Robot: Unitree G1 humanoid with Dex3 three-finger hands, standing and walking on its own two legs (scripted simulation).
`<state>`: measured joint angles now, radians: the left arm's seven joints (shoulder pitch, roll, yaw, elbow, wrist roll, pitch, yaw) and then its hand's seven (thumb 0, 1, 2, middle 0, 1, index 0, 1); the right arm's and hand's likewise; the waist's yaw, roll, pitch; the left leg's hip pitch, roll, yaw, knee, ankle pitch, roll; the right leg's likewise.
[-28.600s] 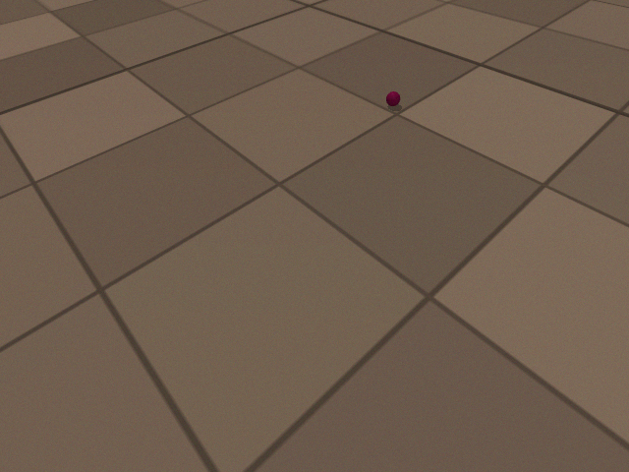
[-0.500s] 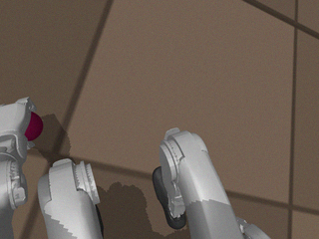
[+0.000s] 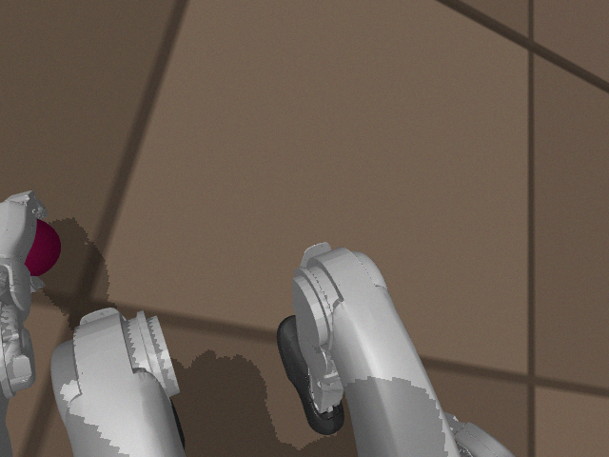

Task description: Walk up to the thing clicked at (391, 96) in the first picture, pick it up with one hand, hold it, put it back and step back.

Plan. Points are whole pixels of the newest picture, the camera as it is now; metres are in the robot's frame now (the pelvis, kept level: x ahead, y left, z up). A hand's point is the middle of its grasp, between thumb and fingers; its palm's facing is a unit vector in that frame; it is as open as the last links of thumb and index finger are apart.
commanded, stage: rest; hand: left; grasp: from above
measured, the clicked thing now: (23, 247) +0.42 +0.27 -0.25
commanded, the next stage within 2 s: open in 0.20 s
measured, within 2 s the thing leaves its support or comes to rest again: rests again in 1.94 s
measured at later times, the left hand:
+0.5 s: hand (15, 256) +0.41 +0.27 -0.24, palm faces -0.46 -0.14 -0.88, open 10.9 cm
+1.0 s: hand (11, 257) +0.41 +0.27 -0.24, palm faces -0.46 -0.14 -0.87, open 13.4 cm
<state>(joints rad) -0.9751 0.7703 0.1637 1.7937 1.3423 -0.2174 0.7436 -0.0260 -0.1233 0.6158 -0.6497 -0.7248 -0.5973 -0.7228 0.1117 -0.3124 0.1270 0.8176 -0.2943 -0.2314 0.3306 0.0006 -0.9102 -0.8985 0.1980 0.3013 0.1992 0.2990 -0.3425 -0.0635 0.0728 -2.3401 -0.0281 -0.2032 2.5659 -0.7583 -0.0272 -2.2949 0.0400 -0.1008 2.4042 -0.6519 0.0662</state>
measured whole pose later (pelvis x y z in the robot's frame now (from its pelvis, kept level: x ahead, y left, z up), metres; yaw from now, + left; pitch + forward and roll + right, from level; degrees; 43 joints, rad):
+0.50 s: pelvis +0.00 +0.00 +0.00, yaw -1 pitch +29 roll -11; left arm -1.00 0.81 0.14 1.84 1.34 -0.23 0.75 -0.02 -0.15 0.74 -0.60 -0.76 -0.55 -0.77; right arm 0.09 -0.33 0.17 0.79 -0.30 -0.26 0.35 0.00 -0.91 -0.90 0.20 0.30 0.20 0.30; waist -0.35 -0.07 0.10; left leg -2.33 -0.03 -0.22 2.57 -0.75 -0.03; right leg -2.28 0.04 -0.11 2.39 -0.64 0.07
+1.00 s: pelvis +0.00 +0.00 +0.00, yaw -1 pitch +29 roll -12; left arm -0.98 0.82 0.14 1.80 1.29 -0.23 0.73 0.00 -0.45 1.05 -0.14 -1.04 -0.12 -1.06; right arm 0.09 -0.34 0.18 0.78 -0.29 -0.28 0.37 0.00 -0.90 -0.90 0.20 0.30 0.20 0.30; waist -0.35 -0.07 0.12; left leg -2.32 -0.03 -0.23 2.57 -0.76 -0.03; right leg -2.27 0.04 -0.12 2.39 -0.64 0.07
